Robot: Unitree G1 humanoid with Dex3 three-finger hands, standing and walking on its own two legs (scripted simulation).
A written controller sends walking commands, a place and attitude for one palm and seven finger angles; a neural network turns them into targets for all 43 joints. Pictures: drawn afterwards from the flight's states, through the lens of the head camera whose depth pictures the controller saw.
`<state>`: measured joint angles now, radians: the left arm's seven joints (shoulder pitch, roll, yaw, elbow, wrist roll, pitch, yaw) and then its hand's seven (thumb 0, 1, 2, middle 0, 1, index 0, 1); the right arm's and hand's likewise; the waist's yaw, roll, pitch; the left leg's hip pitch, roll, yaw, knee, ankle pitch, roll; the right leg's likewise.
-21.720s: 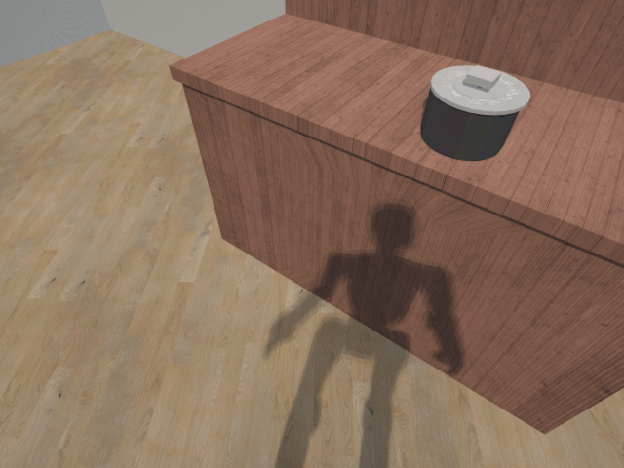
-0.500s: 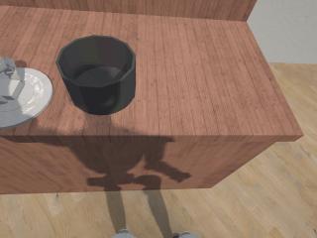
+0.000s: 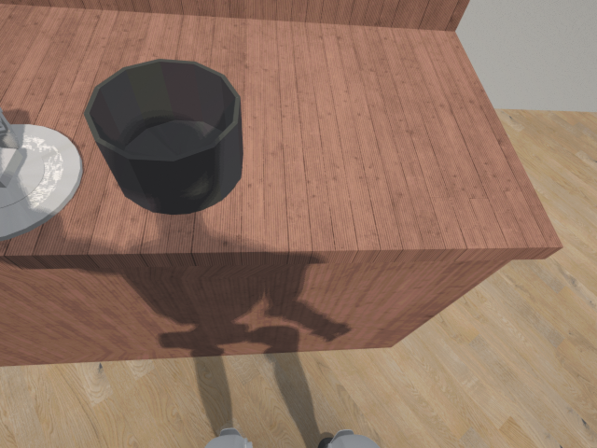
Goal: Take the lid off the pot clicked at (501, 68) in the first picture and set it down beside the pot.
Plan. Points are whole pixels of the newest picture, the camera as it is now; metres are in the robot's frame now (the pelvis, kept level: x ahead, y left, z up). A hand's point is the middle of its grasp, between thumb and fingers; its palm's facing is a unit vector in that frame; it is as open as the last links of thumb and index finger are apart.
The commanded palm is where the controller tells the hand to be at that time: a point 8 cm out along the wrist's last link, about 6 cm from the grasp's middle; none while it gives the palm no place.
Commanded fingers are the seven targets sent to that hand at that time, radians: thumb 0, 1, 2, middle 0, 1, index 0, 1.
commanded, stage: open the fingers wide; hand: left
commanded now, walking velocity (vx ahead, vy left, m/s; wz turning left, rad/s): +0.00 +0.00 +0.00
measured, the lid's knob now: out of the picture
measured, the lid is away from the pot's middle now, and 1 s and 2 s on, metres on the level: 0.23 0.23 0.23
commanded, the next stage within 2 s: raise the empty hand in 0.02 s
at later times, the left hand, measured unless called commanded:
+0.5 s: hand out of the picture +0.45 +0.38 +0.13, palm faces -0.40 -0.17 -0.90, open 11.0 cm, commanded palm +0.48 +0.38 +0.20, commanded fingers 0.00 0.01 0.60 -0.33 -0.89 -0.33 -0.89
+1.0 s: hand out of the picture +0.44 +0.38 +0.19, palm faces -0.31 -0.14 -0.94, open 11.0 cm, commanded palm +0.46 +0.38 +0.26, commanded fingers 0.00 0.01 0.60 -0.33 -0.89 -0.33 -0.89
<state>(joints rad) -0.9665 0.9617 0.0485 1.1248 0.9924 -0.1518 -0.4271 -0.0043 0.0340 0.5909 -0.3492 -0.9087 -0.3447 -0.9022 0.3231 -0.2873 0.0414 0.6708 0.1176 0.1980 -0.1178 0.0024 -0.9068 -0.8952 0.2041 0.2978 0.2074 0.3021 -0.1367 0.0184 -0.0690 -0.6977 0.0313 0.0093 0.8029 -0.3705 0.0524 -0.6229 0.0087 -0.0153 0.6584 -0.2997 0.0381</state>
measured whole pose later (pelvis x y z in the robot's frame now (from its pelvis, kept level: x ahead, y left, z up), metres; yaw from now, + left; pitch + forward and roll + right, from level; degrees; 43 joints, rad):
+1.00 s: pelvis +0.00 +0.00 +0.01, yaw +1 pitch +11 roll -3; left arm -1.07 0.96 0.00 1.04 0.97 -0.06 -0.49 0.00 0.02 0.60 -0.35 -0.90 -0.35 -0.89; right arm 0.29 -0.28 0.04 0.65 0.12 0.22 -0.08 0.00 -0.91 -0.90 0.20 0.30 0.21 0.30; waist -0.11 0.03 -0.06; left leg -0.55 0.01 0.01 0.68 -0.32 0.06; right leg -0.47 -0.01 -0.02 0.54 -0.26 0.03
